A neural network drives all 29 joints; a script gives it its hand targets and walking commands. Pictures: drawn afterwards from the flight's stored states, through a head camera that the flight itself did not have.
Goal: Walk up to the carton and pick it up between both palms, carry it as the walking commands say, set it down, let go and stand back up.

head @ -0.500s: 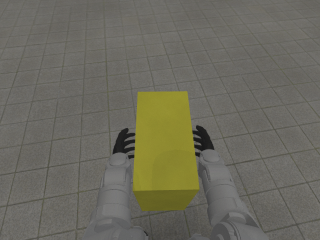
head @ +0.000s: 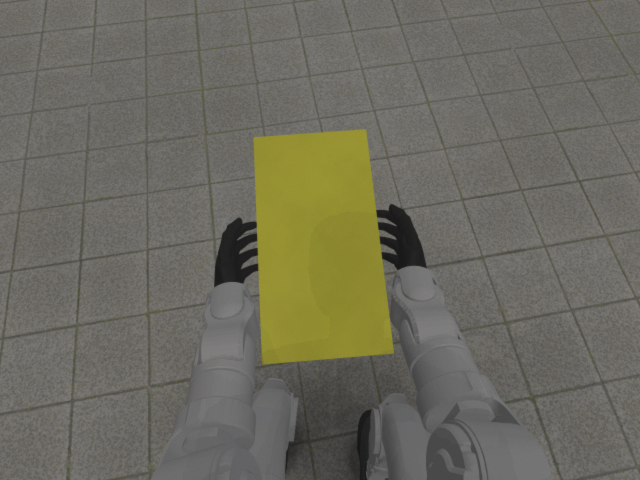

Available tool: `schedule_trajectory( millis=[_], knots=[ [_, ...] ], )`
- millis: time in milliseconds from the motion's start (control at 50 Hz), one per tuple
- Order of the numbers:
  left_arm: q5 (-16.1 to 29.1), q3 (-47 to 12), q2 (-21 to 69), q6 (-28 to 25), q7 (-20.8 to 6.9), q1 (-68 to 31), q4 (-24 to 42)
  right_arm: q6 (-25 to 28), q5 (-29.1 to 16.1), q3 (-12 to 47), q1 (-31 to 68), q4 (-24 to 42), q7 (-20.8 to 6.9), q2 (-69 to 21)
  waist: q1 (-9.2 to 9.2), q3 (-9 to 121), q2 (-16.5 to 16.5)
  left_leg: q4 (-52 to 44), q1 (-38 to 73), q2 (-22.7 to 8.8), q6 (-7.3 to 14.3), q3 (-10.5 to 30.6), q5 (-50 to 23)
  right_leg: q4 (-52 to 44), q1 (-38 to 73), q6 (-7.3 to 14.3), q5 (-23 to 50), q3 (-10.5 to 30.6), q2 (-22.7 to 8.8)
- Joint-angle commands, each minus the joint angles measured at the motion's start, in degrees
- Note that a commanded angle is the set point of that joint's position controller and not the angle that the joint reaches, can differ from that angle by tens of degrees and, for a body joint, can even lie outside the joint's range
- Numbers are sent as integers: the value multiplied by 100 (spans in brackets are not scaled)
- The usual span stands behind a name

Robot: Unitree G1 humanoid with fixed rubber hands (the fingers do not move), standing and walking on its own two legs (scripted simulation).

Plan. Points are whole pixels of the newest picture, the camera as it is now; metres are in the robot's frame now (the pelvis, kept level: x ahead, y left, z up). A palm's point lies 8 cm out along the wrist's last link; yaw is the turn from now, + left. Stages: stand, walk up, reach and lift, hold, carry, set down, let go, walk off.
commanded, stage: set down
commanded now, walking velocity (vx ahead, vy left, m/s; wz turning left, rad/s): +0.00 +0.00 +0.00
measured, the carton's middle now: (319, 263) +0.41 +0.06 -0.14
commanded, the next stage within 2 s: none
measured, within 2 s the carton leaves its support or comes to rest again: neither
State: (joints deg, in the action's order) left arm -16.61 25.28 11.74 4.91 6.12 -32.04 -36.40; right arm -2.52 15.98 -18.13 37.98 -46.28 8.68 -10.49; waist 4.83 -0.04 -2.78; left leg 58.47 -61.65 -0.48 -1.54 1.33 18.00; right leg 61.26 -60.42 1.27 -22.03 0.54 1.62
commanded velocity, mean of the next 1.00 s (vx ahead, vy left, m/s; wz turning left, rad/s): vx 0.00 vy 0.00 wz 0.00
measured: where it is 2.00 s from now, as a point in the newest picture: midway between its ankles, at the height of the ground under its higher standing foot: (324, 461)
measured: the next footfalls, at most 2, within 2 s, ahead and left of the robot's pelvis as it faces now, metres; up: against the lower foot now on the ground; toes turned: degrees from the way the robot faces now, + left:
none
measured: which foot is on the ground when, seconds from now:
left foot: down 0.00-1.00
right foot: down 0.00-1.00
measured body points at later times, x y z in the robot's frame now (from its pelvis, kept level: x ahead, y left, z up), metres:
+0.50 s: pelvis +0.00 +0.00 -0.08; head +0.20 +0.03 +0.32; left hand +0.40 +0.18 -0.16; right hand +0.44 -0.05 -0.15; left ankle +0.09 +0.14 -0.65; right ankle +0.06 -0.11 -0.65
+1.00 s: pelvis -0.02 +0.00 -0.15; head +0.23 +0.02 +0.22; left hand +0.43 +0.18 -0.24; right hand +0.47 -0.05 -0.24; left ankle +0.09 +0.14 -0.65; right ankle +0.06 -0.11 -0.65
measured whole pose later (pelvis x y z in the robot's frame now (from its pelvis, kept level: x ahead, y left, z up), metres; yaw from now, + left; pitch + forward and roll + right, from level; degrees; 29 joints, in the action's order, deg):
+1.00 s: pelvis -0.02 +0.00 -0.15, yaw +2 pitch +36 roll +0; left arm -14.5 28.5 7.9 11.2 8.0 -51.3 -38.9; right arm -9.0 12.8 -22.0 57.3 -48.6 8.7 -5.7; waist 3.4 3.0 -1.9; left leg 93.4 -102.4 2.5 -2.6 3.6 27.2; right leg 96.3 -99.5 -0.5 -33.0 2.1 5.7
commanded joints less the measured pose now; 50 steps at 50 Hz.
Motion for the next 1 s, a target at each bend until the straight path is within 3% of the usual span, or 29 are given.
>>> schedule_trajectory(
  millis=[0, 80, 280, 380, 420, 600, 980],
  knots=[
    [237, -2462, 4053, -242, -509, -2819, -227, 189, -154, 2252, 2184, -410, -437, -4615, 126, 3762, 102, -179, 1678, 1080, 182, 56, -774, -530, 1235, -29, 559, 425, 909],
    [365, -2516, 3963, -272, -465, -2997, -267, 224, -281, 2297, 2405, -360, -339, -4561, 32, 4027, 64, 162, 1473, 1092, 180, 37, -733, -238, 933, -72, 495, 349, 939],
    [592, -2639, 4115, -94, -435, -3498, -303, 54, -441, 2258, 2929, -373, -348, -4587, 49, 4500, 172, 835, 917, 1157, 88, 7, -627, 520, 212, -92, 356, 254, 1023],
    [592, -2725, 4349, 43, -484, -3804, -434, -57, -472, 2175, 3216, -320, -456, -4774, -131, 4613, 148, 1224, 842, 1140, 40, -3, -572, 836, -362, -155, 245, 157, 1058],
    [530, -2683, 4413, 115, -514, -4006, -565, -127, -491, 2083, 3436, -369, -515, -4819, -178, 4469, 179, 1317, 614, 1135, 46, -18, -201, 930, -548, -165, -33, 120, 1065],
    [529, -2697, 4815, 313, -552, -4304, -555, -322, -510, 2037, 3719, -429, -745, -5033, -97, 5005, 307, 1893, 276, 1187, -49, -79, -620, 1578, -1108, -196, 336, 55, 1157],
    [516, -2357, 4604, 593, -698, -5404, -548, -600, -547, 1858, 4902, -521, -768, -4897, 0, 5447, 58, 2861, -878, 1200, -32, -341, -376, 2459, -1888, -262, 136, -73, 1245]
  ],
)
